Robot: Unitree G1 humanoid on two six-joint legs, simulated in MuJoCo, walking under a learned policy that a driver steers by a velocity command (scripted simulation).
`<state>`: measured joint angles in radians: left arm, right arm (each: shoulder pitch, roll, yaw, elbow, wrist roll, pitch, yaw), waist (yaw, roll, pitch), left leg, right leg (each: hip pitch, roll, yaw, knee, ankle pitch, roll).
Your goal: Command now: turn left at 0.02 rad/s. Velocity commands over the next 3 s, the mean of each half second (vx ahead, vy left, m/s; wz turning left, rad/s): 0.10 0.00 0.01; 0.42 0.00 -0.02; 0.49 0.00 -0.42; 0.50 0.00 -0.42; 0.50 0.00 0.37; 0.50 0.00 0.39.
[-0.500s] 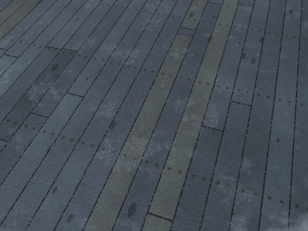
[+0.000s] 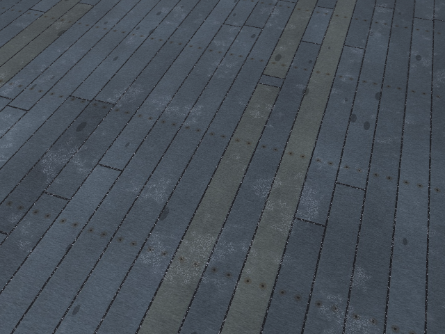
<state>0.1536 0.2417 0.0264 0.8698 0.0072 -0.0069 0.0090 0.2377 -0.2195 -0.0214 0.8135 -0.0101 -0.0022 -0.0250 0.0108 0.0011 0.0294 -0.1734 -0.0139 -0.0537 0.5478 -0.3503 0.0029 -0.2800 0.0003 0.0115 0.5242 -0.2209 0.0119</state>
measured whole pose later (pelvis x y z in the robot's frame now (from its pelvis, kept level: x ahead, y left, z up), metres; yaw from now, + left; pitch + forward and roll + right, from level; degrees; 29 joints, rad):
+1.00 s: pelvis +0.28 +0.00 -0.02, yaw -2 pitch +2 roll +0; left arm 0.48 0.24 0.04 1.08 -0.01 -0.05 0.01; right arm -0.07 -0.23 -0.03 0.79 0.02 -0.10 0.04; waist 0.08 0.00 0.04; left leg -0.51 0.00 0.04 0.51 -0.02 0.07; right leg 0.17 0.00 0.00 0.31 -0.47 -0.01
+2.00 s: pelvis +0.84 -0.13 +0.00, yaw -28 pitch +2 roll -1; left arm 0.34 0.28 0.07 0.81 -0.01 -0.06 0.01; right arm 0.04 -0.27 -0.04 0.79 0.01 -0.11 0.04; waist 0.07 0.05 0.01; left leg -0.57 0.04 -0.01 0.51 0.05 0.02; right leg 0.01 0.09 0.09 0.32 -0.36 -0.06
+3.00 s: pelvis +1.39 -0.28 +0.00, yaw -1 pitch +3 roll -2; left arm 0.40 0.30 0.07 0.87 -0.03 -0.07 -0.01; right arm 0.05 -0.26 -0.03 0.65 0.02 -0.06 0.04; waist 0.11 0.04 0.02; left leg -0.56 0.06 -0.02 0.57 -0.08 0.04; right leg 0.04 0.00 -0.10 0.26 -0.34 0.02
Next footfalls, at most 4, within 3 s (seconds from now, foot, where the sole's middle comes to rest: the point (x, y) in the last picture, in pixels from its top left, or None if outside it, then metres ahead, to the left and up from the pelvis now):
1.00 left None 0.47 0.10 -0.77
1.54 right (289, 272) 0.72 -0.18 -0.77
2.06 left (267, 185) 1.09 -0.13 -0.77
2.56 right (330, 148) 1.29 -0.41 -0.77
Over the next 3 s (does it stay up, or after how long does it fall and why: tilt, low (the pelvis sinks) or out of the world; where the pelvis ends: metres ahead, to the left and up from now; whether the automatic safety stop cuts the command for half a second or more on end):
stays up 1.39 -0.28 0.00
